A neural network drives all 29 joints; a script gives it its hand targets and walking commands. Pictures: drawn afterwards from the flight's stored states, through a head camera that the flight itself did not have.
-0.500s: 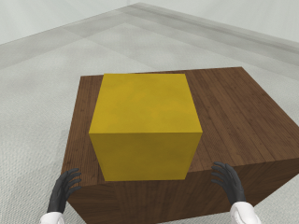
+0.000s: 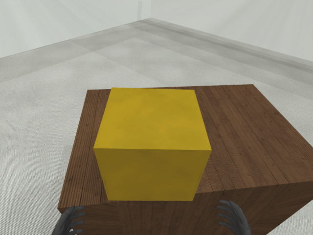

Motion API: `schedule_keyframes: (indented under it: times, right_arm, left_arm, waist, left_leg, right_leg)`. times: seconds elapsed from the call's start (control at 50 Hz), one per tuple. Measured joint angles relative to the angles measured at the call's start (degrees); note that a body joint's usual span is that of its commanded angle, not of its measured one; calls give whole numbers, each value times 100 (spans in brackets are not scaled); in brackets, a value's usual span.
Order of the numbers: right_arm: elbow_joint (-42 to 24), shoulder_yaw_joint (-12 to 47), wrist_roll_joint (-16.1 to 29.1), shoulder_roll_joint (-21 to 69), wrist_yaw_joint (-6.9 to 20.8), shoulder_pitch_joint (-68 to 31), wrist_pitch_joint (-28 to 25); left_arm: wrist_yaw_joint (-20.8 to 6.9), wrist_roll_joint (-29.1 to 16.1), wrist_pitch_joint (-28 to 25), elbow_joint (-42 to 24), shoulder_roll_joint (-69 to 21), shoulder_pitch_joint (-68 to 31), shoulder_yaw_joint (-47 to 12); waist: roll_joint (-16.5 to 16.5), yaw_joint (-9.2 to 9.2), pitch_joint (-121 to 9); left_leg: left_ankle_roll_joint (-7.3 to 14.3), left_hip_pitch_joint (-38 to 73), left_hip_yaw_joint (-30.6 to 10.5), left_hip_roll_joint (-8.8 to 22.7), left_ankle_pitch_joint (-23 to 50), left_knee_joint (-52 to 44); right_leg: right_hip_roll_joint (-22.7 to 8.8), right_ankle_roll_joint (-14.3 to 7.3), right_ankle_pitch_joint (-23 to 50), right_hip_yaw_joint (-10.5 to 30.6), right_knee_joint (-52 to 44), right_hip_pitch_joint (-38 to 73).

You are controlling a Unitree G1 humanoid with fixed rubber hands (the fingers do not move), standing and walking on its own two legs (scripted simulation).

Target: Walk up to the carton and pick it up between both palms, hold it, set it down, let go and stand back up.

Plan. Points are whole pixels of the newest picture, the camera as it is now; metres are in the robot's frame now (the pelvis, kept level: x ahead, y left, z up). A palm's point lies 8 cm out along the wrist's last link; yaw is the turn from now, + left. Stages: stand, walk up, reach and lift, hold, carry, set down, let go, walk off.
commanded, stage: set down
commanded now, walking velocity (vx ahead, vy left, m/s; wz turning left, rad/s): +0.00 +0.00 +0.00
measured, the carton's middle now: (152, 144) +0.42 +0.04 +0.01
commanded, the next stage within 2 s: let go in 0.58 s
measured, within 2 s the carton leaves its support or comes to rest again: neither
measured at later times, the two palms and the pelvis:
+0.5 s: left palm out of the picture +0.13 +0.25 -0.07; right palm out of the picture +0.15 -0.20 -0.08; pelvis +0.00 +0.00 +0.00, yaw +0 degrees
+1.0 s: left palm out of the picture +0.14 +0.23 -0.08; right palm out of the picture +0.14 -0.22 -0.08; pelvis -0.01 +0.00 +0.00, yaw +0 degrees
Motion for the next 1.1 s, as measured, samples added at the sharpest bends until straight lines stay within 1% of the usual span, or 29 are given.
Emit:
schedule_keyframes:
  times: [0.16, 0.3, 0.44, 0.62, 0.72, 0.8, 1.0, 1.1]
  right_arm:
    - [-81, -62, -216, 63, -37, 251, 178]
    - [-47, -119, -410, 126, -33, 314, 337]
    - [123, -227, -627, 205, -1, 208, 483]
    - [512, -431, -872, 238, 71, -105, 617]
    - [773, -674, -1004, 222, 166, -305, 590]
    - [871, -806, -1052, 109, 254, -402, 502]
    - [973, -690, -953, -13, 264, -397, 411]
    - [900, -695, -976, 41, 275, -363, 442]
  left_arm:
    - [7, 232, 583, -459, 23, 341, -12]
    - [37, 432, 1067, -680, 15, 405, -12]
    - [99, 600, 1473, -702, -36, 282, -27]
    - [188, 776, 1870, -572, -156, 54, -87]
    - [273, 777, 1968, -608, -168, 25, -267]
    - [313, 737, 1888, -643, -193, -22, -384]
    - [288, 813, 1818, -466, -221, -111, -262]
    - [308, 743, 1845, -459, -196, -75, -314]
  waist:
    - [-55, 1, 16]
    - [-91, -21, 56]
    - [-99, -55, 132]
    - [-54, -84, 247]
    - [-14, -132, 284]
    - [26, -170, 305]
    - [-26, -205, 282]
    - [-40, -194, 268]
  left_leg:
    - [-16, 53, -49, -7, 17, -58]
    - [-15, 43, -61, -21, 48, -85]
    - [2, -16, -46, -35, 58, -44]
    - [41, -139, -26, -52, 33, 88]
    - [54, -226, -10, -56, -10, 198]
    - [62, -276, 12, -46, -51, 284]
    - [47, -200, 17, -31, -49, 274]
    - [37, -181, 16, -32, -28, 255]
  right_leg:
    - [-3, -21, -24, -50, -15, 51]
    - [-15, -23, -31, -65, 20, 18]
    - [-28, -9, -34, -52, 91, -59]
    - [-47, 25, -34, -33, 186, -170]
    - [-50, 34, -62, -18, 282, -257]
    - [-41, 40, -89, 5, 360, -311]
    - [-26, 33, -100, 11, 382, -255]
    - [-27, 24, -94, 9, 394, -249]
